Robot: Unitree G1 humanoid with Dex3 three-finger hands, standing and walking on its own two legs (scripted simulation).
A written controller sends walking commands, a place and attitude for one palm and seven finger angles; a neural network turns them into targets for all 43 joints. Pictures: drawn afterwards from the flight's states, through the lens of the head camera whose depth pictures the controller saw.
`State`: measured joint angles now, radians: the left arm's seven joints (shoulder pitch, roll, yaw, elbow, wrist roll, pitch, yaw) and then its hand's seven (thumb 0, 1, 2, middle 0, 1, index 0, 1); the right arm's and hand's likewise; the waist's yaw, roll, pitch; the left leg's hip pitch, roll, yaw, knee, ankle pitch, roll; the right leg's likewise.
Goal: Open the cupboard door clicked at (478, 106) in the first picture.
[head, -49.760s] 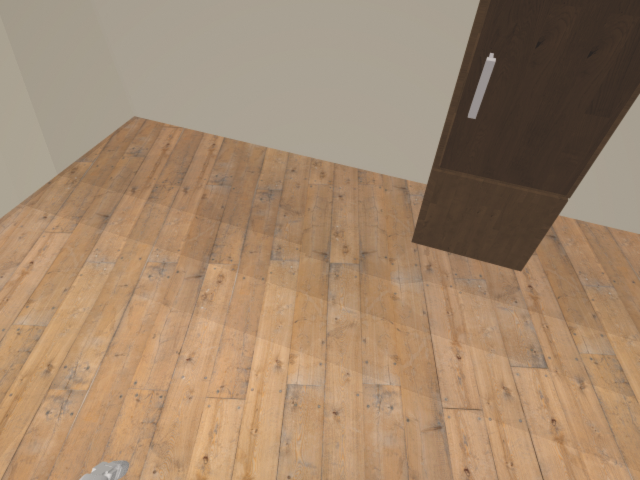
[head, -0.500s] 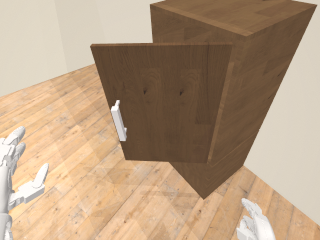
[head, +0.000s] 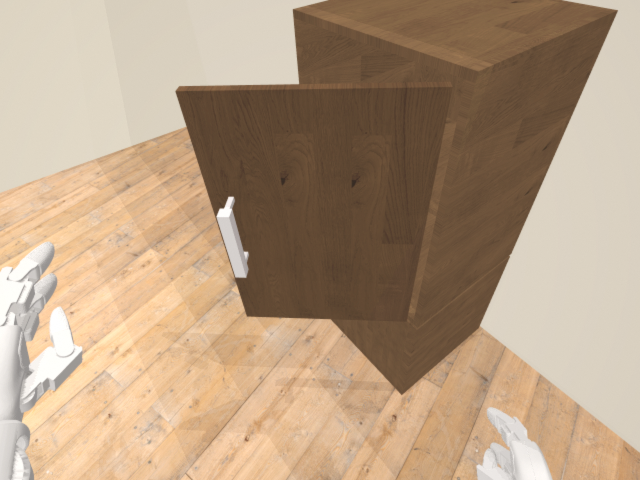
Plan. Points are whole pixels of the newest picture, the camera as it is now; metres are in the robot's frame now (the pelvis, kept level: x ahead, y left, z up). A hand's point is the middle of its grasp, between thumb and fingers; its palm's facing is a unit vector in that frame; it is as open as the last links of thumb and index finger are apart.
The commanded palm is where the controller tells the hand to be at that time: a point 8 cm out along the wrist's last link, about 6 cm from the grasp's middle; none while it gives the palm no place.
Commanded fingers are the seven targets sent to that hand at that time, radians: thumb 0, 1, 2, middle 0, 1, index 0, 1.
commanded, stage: step back with the hand held close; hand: left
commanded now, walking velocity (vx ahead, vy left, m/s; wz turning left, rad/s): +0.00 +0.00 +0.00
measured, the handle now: (236, 238) +0.54 +0.24 -0.04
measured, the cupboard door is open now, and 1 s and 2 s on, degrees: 49 49 49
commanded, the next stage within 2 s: stop stepping back and stand still in 1.18 s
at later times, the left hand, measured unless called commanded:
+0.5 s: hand (25, 372) +0.16 +0.30 +0.15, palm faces +0.34 -0.79 -0.52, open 7.4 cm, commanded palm +0.10 +0.34 +0.17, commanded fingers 0.00 0.90 0.90 -0.20 -0.30 -0.20 -0.30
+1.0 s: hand out of the picture +0.07 +0.30 +0.17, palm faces +0.45 -0.78 -0.44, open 7.4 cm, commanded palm +0.00 +0.34 +0.17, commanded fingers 0.00 0.90 0.90 -0.20 -0.30 -0.20 -0.30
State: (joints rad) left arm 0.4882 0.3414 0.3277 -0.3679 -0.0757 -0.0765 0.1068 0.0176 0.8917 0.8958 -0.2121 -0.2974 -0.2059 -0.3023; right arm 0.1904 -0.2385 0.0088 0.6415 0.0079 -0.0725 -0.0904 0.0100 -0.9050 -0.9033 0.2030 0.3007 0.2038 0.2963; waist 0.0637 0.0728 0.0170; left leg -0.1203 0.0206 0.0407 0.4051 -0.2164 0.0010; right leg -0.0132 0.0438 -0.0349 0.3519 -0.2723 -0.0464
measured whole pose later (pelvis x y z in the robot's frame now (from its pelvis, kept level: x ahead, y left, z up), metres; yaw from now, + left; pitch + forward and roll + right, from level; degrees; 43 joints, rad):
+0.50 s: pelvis -0.05 +0.04 +0.00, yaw -1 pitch +0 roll -1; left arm 0.57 0.45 0.40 -0.48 -0.05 -0.16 0.12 0.02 0.89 0.90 -0.21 -0.30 -0.21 -0.30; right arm 0.17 -0.23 -0.01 0.54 0.02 0.02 -0.09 0.01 -0.90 -0.90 0.20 0.30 0.20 0.30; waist 0.00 0.02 0.03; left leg -0.29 0.00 0.08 0.44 -0.15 0.06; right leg -0.20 0.01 -0.01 0.42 -0.21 0.01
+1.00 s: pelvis -0.13 +0.04 -0.02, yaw +2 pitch -1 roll -3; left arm 0.50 0.43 0.42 -0.56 -0.02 -0.25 0.16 0.02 0.89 0.90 -0.21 -0.30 -0.21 -0.30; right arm 0.18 -0.22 -0.01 0.61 0.00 -0.07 -0.09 0.01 -0.90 -0.90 0.21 0.30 0.21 0.30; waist 0.00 0.01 0.06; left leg -0.47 0.00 0.01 0.60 -0.18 0.05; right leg -0.37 0.05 0.00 0.60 -0.25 0.01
